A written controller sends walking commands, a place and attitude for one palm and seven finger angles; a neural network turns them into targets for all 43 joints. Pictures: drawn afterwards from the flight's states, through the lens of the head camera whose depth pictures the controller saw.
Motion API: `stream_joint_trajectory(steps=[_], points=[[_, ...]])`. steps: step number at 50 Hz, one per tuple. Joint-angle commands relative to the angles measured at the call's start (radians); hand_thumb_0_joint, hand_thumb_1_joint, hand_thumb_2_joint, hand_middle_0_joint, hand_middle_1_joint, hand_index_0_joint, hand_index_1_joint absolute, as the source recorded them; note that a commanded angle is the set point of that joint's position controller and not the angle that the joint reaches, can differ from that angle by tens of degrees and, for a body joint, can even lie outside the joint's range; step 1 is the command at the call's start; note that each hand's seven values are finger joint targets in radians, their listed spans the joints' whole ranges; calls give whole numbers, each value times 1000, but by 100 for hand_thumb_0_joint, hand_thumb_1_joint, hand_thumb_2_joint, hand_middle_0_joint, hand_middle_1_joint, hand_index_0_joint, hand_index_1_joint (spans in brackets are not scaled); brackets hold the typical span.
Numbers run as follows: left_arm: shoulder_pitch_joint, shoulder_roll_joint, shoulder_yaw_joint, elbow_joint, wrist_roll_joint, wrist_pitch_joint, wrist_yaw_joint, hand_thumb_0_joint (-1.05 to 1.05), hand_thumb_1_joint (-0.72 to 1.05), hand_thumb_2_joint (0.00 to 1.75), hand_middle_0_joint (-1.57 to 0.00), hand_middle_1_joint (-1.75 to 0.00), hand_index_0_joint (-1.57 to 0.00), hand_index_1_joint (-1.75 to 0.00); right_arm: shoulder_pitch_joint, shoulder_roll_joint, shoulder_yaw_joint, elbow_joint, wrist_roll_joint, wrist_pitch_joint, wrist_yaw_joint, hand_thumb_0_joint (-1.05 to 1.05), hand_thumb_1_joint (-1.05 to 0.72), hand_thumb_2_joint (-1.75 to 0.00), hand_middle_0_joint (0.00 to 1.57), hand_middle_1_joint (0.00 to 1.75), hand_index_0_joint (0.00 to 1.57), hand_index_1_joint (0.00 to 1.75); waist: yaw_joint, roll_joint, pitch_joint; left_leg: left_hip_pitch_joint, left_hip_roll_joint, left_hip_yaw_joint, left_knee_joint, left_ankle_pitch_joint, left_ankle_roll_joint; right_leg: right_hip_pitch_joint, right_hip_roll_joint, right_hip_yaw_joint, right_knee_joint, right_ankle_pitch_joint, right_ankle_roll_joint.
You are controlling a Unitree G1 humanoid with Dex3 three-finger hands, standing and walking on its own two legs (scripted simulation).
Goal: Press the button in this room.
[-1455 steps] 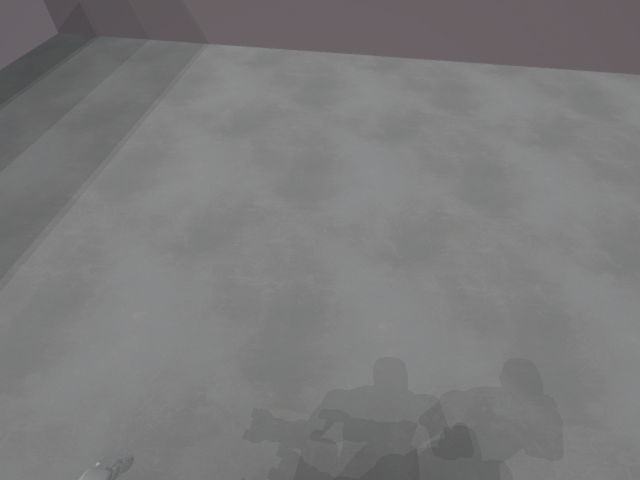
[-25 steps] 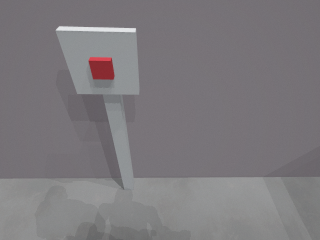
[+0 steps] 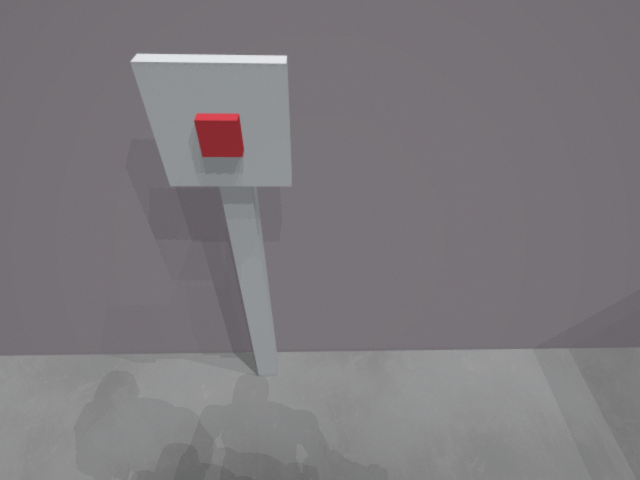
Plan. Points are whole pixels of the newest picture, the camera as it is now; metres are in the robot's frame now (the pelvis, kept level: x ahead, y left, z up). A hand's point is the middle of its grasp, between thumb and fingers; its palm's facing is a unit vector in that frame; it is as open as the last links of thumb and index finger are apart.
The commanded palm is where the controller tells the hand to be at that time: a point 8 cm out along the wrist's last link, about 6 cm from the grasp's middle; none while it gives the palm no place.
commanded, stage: shuffle to correct the standing spot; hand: left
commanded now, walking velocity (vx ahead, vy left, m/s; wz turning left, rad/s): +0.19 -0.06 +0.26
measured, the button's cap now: (220, 134) +0.57 +0.19 +0.16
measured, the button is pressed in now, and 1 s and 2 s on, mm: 0 0 0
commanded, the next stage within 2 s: come to a stop and stand still in 0.28 s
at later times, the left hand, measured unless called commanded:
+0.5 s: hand out of the picture +0.12 +0.15 -0.18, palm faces +0.02 -0.98 -0.19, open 7.3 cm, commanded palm none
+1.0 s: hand out of the picture +0.10 +0.18 -0.19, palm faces +0.15 -0.98 -0.15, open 7.3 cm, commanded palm none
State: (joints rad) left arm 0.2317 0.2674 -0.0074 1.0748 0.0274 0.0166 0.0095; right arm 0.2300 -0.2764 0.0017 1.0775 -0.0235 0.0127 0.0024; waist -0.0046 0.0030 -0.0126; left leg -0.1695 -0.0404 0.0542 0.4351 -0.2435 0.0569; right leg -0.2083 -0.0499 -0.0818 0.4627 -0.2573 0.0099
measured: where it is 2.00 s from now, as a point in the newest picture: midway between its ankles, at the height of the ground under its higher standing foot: outside the picture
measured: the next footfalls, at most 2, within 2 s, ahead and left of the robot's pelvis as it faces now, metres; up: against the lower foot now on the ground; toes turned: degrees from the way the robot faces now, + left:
right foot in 0.54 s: +0.24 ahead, -0.16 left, +0.00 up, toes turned -4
left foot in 0.86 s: +0.12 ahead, +0.07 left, +0.00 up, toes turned +9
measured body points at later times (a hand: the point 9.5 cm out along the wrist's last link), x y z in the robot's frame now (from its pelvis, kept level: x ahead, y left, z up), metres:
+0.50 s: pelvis +0.10 -0.03 -0.01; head +0.13 -0.03 +0.44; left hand +0.12 +0.20 -0.17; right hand +0.03 -0.24 -0.17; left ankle +0.00 +0.08 -0.74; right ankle +0.18 -0.15 -0.72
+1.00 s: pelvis +0.06 +0.00 -0.01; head +0.05 +0.02 +0.44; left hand +0.09 +0.23 -0.17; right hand +0.11 -0.23 -0.14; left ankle +0.08 +0.07 -0.74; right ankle +0.11 -0.15 -0.68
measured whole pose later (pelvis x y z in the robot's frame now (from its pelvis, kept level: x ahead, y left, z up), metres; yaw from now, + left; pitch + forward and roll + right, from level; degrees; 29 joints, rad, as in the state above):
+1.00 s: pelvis +0.06 +0.00 -0.01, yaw +5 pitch -2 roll -2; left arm 0.23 0.19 0.06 1.00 0.03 0.07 0.01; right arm 0.28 -0.14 -0.04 1.01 -0.03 0.01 -0.02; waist 0.00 -0.03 0.00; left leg -0.27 0.01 0.09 0.56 -0.26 0.07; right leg -0.51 -0.02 0.01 1.00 -0.30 0.02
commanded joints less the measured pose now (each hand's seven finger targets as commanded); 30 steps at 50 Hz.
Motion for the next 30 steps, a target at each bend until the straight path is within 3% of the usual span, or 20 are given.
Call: stream_joint_trajectory(steps=[1,8,10,11,12,13,14,15,16,18,20,22,23,24,25,26,27,28,29,30], points=[[62,81,17,-41,-1,-19,0,0,90,90,-20,-30,-20,-30,-6,-108,-19,-52,-2,-12,-6,0,-90,-90,20,30,20,30,16,-17,118,-191,152,-191,-136,-310,13,19,-53,87,-68,-184,-35],[168,64,32,-5,-9,-34,12,0,90,90,-20,-30,-20,-30,67,-18,-15,-31,6,-29,-12,0,-90,-90,20,30,20,30,10,-62,124,-224,78,-65,96,-132,-2,52,-128,146,-89,-194,-93],[192,47,33,9,-10,-37,14,0,90,90,-20,-30,-20,-30,103,-3,-16,-16,8,-34,-16,0,-90,-90,20,30,20,30,-3,-55,111,-176,86,-60,117,-67,4,35,-113,121,-53,-118,-95],[191,28,32,14,-9,-38,16,0,90,90,-20,-30,-20,-30,127,0,-18,-5,8,-39,-19,0,-90,-90,20,30,20,30,-13,-18,116,-137,102,-74,98,1,10,11,-92,81,-3,-48,-85],[190,5,29,16,-9,-38,15,0,90,90,-20,-30,-20,-30,159,-6,-22,14,9,-44,-24,0,-90,-90,20,30,20,30,-24,50,100,-58,142,-124,57,98,27,-36,-58,31,73,16,-67],[179,-25,23,12,-8,-40,15,0,90,90,-20,-30,-20,-30,221,-35,-32,41,8,-48,-31,0,-90,-90,20,30,20,30,-47,152,76,55,222,-232,4,256,64,-122,-6,-42,208,41,-40],[134,-48,15,-10,-5,-45,16,0,90,90,-20,-30,-20,-30,297,-60,-43,69,6,-53,-44,0,-90,-90,20,30,20,30,-73,219,78,205,312,-361,-34,517,127,-288,34,-63,333,-99,-21],[69,-35,16,-35,-3,-47,16,0,90,90,-20,-30,-20,-30,361,-66,-47,91,4,-54,-54,0,-90,-90,20,30,20,30,-99,221,105,335,382,-433,-41,764,187,-455,32,-22,447,-304,-21],[24,-28,25,-51,-1,-46,14,0,90,90,-20,-30,-20,-30,383,-59,-44,101,-1,-55,-62,0,-90,-90,20,30,20,30,-106,167,125,366,414,-436,-23,869,211,-517,2,18,511,-337,-30],[-15,-46,36,-67,-4,-45,1,0,90,90,-20,-30,-20,-30,348,-39,-42,88,-4,-62,-69,0,-90,-90,20,30,20,30,-89,99,167,300,407,-380,-41,782,199,-525,-33,44,531,-287,-35],[-20,-76,38,-82,-9,-43,-13,0,90,90,-20,-30,-20,-30,275,-36,-47,61,-5,-66,-68,0,-90,-90,20,30,20,30,-58,94,175,200,370,-313,-78,618,170,-443,-44,32,419,-227,-27],[16,-111,37,-74,-14,-36,-14,0,90,90,-20,-30,-20,-30,198,-17,-41,38,-2,-64,-65,0,-90,-90,20,30,20,30,-16,133,145,61,272,-175,-64,630,102,-224,-10,-18,252,-68,-21],[71,-110,38,-56,-17,-35,-9,0,90,90,-20,-30,-20,-30,180,-11,-37,35,5,-62,-66,0,-90,-90,20,30,20,30,11,110,111,8,236,-140,-25,642,73,-88,21,-39,177,51,-21],[159,-95,42,-31,-20,-39,-1,0,90,90,-20,-30,-20,-30,166,-18,-38,34,14,-60,-64,0,-90,-90,20,30,20,30,55,94,61,-19,202,-111,40,613,40,48,26,-35,82,201,-18],[231,-38,53,-16,-19,-51,11,0,90,90,-20,-30,-20,-30,178,-9,-40,30,22,-61,-58,0,-90,-90,20,30,20,30,81,4,-4,-71,168,-104,118,491,-2,200,-17,12,17,385,-20],[258,60,73,-9,-15,-66,23,0,90,90,-20,-30,-20,-30,210,-3,-44,26,28,-57,-50,0,-90,-90,20,30,20,30,79,-113,-82,-157,96,-60,270,143,-44,328,-194,201,39,711,-101],[261,130,86,-17,-16,-68,28,0,90,90,-20,-30,-20,-30,253,20,-56,20,35,-45,-54,0,-90,-90,20,30,20,30,57,-190,-155,-146,34,-37,466,-308,-61,316,-388,342,1,1012,-215],[229,123,88,-33,-14,-64,32,0,90,90,-20,-30,-20,-30,248,37,-61,15,34,-34,-62,0,-90,-90,20,30,20,30,45,-121,-129,-140,43,-86,554,-413,-54,226,-416,324,-17,1056,-268],[183,89,82,-43,-11,-52,38,0,90,90,-20,-30,-20,-30,216,90,-57,12,28,-22,-60,0,-90,-90,20,30,20,30,36,-91,-14,-185,50,-75,598,-412,-55,121,-399,278,-28,1011,-259],[132,60,75,-51,-10,-43,44,0,90,90,-20,-30,-20,-30,186,104,-55,15,26,0,-59,0,-90,-90,20,30,20,30,29,-159,49,-198,68,-66,649,-412,-62,38,-392,281,-56,940,-256]])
